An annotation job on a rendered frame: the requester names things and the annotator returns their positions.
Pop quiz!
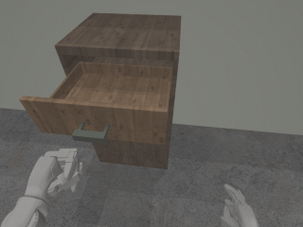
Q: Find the handle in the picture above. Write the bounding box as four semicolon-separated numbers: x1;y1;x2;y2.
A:
72;121;110;144

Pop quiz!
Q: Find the robot left forearm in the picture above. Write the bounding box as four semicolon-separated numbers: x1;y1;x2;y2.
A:
0;196;50;227

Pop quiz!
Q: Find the robot right hand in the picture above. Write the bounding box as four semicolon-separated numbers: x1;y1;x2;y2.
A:
221;183;259;227

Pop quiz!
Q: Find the robot left hand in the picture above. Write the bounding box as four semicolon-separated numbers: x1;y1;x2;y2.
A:
25;148;84;203

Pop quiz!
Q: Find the drawer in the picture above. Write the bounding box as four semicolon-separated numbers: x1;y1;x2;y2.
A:
19;61;172;145

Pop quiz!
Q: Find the cabinet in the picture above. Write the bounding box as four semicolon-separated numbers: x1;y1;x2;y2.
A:
54;12;182;169

